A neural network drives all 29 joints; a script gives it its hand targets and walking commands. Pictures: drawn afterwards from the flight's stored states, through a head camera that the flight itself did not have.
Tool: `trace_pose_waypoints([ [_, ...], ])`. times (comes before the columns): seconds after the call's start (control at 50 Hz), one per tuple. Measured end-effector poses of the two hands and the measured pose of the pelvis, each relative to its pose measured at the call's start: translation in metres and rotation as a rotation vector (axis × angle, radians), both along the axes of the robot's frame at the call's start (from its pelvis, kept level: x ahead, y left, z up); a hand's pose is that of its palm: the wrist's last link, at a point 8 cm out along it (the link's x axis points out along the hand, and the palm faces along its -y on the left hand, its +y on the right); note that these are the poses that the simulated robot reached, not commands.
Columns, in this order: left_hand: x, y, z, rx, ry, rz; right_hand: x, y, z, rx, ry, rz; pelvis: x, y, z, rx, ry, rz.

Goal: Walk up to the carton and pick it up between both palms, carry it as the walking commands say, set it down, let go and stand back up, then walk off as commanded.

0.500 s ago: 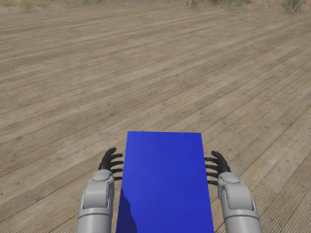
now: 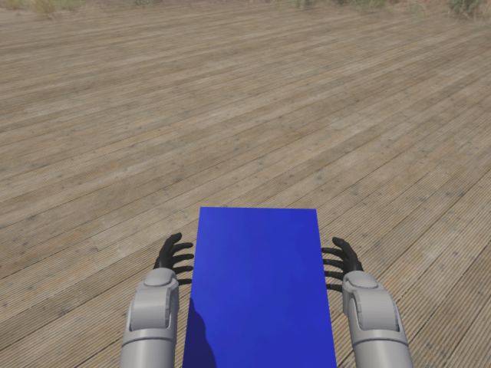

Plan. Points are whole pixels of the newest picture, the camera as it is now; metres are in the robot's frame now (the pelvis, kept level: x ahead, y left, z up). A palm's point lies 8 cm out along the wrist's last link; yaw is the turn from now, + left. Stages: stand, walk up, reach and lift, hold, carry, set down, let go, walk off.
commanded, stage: hold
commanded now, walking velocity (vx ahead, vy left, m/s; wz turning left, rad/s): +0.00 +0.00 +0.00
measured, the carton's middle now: (256, 292) +0.30 +0.00 -0.04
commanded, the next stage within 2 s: carry in 0.12 s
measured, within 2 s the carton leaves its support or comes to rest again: neither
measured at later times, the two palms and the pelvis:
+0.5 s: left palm (159, 221) +0.36 +0.17 +0.10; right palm (330, 221) +0.36 -0.13 +0.09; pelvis +0.08 +0.01 +0.00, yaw +1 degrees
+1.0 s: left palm (177, 173) +0.50 +0.17 +0.09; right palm (315, 169) +0.52 -0.13 +0.09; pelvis +0.24 +0.00 -0.01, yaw +3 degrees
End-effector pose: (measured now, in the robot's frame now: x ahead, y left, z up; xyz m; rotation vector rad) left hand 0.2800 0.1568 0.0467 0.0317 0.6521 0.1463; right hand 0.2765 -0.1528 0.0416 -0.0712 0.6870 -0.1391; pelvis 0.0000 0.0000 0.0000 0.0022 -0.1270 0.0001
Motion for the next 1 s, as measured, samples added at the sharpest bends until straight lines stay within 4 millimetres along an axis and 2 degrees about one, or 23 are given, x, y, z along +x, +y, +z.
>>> trace_pose_waypoints([
  [0.18, 0.005, -0.002, -0.002, 0.0, 0.0, 0.015, 0.006, 0.0, 0.0, -0.013, 0.001, 0.003, 0.002, -0.004, -0.004, -0.003, 0.061, 0.007],
  [0.3, 0.021, -0.004, 0.013, 0.008, -0.042, 0.048, 0.028, 0.002, 0.014, -0.026, -0.037, -0.02, 0.018, -0.007, -0.008, -0.012, 0.128, 0.047],
  [0.44, 0.059, 0.018, 0.039, 0.014, -0.082, 0.124, 0.073, 0.028, 0.041, 0.004, -0.079, -0.026, 0.062, 0.008, -0.009, 0.007, 0.18, 0.031],
  [0.5, 0.077, 0.018, 0.05, -0.001, -0.068, 0.128, 0.087, 0.027, 0.05, 0.008, -0.064, -0.04, 0.084, 0.009, -0.003, -0.009, 0.203, 0.012],
  [0.58, 0.105, 0.006, 0.058, -0.004, -0.049, 0.116, 0.109, 0.017, 0.055, 0.014, -0.044, -0.078, 0.115, 0.004, 0.001, -0.031, 0.21, 0.025],
  [0.66, 0.135, -0.008, 0.056, 0.009, -0.058, 0.118, 0.139, 0.003, 0.051, 0.038, -0.053, -0.094, 0.149, -0.007, -0.012, -0.025, 0.203, 0.05],
  [0.72, 0.152, -0.01, 0.051, 0.016, -0.013, 0.127, 0.159, 0.001, 0.047, 0.042, -0.01, -0.093, 0.169, -0.011, -0.01, -0.021, 0.216, 0.068],
  [0.8, 0.171, -0.004, 0.047, 0.01, 0.029, 0.157, 0.185, 0.007, 0.046, 0.03, 0.03, -0.069, 0.19, -0.011, -0.006, -0.009, 0.214, 0.068],
  [0.9, 0.198, 0.007, 0.044, -0.008, 0.014, 0.17, 0.217, 0.019, 0.046, 0.018, 0.012, -0.059, 0.217, -0.004, -0.01, -0.016, 0.193, 0.056],
  [1.0, 0.221, 0.013, 0.044, -0.018, 0.014, 0.173, 0.241, 0.025, 0.049, 0.001, 0.01, -0.05, 0.241, 0.0, -0.011, -0.004, 0.206, 0.049],
])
